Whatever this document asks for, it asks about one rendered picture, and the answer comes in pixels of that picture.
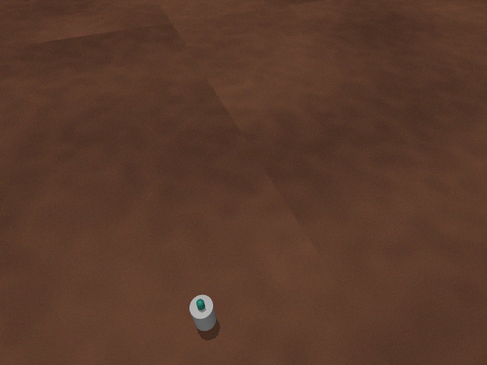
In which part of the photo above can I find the bottle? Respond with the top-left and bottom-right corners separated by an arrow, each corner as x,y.
189,295 -> 216,331

